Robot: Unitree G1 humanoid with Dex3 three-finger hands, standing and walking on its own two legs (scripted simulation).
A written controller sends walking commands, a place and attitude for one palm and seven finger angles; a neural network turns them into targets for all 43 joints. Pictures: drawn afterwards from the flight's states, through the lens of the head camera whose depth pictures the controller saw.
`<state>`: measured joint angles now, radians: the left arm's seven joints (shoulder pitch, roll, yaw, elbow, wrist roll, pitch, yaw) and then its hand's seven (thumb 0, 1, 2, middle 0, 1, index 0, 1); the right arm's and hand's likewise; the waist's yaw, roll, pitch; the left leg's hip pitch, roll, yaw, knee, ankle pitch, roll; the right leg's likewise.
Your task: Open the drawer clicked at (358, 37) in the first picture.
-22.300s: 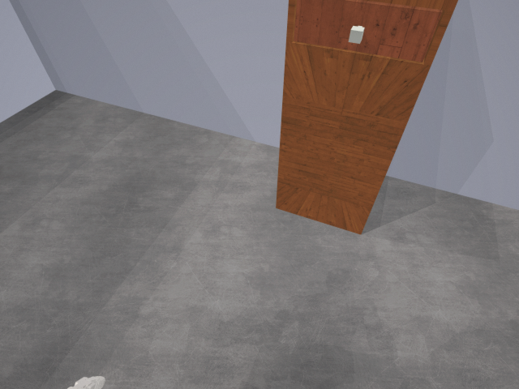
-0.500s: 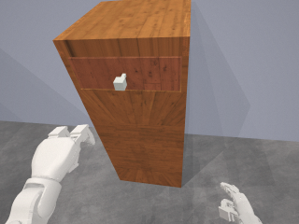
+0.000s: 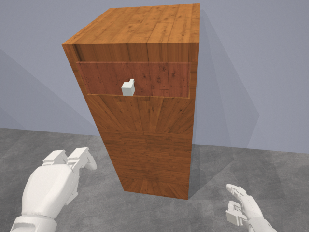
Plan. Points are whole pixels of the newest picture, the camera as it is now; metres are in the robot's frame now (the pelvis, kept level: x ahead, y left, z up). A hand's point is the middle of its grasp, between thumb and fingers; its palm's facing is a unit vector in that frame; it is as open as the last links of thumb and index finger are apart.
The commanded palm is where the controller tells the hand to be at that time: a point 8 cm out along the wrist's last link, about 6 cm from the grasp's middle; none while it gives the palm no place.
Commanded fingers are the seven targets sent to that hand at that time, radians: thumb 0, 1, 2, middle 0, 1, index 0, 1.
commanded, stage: pull the drawer open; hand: left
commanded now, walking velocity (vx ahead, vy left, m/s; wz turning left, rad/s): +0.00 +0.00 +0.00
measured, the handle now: (129, 86) +0.51 +0.19 +0.14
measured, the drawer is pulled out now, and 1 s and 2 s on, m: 0.00 0.00 0.00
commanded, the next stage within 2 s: open the thumb to release the handle in 0.20 s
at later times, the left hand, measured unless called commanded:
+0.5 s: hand (62, 180) +0.17 +0.24 +0.13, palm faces +0.09 -0.09 -0.99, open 5.9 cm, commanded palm +0.12 +0.23 +0.18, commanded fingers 0.00 0.13 0.57 -0.34 -1.27 -0.34 -1.27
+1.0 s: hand (69, 183) +0.17 +0.23 +0.11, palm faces +0.08 -0.15 -0.99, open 13.7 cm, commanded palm +0.13 +0.22 +0.17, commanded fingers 0.00 -0.50 0.30 -0.30 -1.20 -0.30 -1.20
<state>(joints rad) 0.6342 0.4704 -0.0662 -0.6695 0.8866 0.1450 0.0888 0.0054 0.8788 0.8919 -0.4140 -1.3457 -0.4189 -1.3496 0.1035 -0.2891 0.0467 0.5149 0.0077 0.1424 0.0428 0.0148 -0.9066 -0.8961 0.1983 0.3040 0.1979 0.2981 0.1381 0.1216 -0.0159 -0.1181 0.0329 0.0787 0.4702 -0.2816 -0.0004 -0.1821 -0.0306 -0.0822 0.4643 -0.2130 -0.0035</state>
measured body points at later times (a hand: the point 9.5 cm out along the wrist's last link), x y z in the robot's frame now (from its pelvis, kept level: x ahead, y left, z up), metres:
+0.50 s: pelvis -0.01 -0.01 +0.00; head -0.03 -0.06 +0.45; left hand +0.16 +0.24 +0.18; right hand +0.21 -0.21 -0.09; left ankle -0.01 +0.11 -0.74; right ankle +0.03 -0.12 -0.74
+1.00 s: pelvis +0.00 +0.00 +0.00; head +0.00 -0.03 +0.45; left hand +0.16 +0.23 +0.16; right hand +0.24 -0.19 -0.09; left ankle -0.01 +0.12 -0.74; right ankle +0.03 -0.11 -0.74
